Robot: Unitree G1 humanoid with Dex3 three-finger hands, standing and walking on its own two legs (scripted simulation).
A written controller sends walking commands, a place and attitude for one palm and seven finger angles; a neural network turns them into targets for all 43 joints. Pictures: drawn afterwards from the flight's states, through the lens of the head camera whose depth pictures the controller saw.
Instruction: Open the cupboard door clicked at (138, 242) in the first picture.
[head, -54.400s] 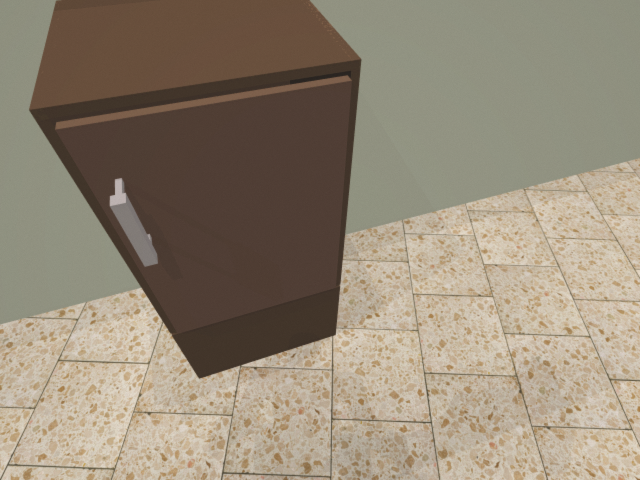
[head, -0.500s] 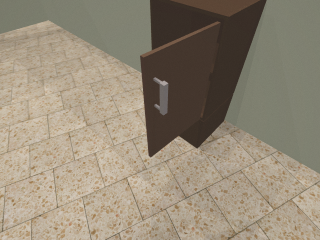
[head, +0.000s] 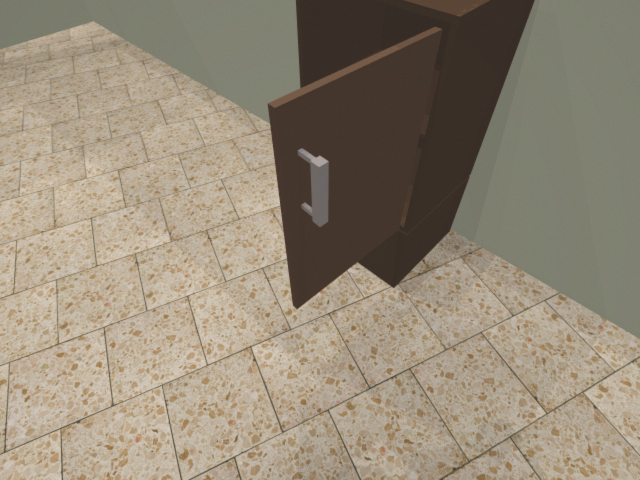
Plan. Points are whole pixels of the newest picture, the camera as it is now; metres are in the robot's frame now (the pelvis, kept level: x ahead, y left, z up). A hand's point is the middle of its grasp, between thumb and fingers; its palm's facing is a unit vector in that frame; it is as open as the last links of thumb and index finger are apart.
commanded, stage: look to check the result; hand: left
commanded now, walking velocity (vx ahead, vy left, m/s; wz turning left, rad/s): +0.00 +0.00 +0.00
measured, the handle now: (312, 188) +0.60 +0.05 -0.01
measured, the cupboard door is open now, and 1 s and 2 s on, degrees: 86 86 86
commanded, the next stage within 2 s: stand and wait in 0.22 s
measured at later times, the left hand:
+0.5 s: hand out of the picture +0.00 +0.15 -0.17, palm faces +0.05 -0.98 -0.19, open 7.4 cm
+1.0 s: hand out of the picture +0.01 +0.16 -0.17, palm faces +0.04 -0.98 -0.21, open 7.4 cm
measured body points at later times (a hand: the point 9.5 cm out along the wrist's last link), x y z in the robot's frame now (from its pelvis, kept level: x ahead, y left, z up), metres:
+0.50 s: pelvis +0.01 -0.01 +0.00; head +0.02 -0.02 +0.45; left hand +0.00 +0.21 -0.16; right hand +0.01 -0.23 -0.17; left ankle +0.06 +0.12 -0.74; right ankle -0.04 -0.08 -0.74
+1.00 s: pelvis +0.02 -0.01 +0.00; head +0.03 -0.02 +0.45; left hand +0.01 +0.21 -0.16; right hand +0.02 -0.23 -0.17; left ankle +0.06 +0.12 -0.74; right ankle -0.04 -0.08 -0.74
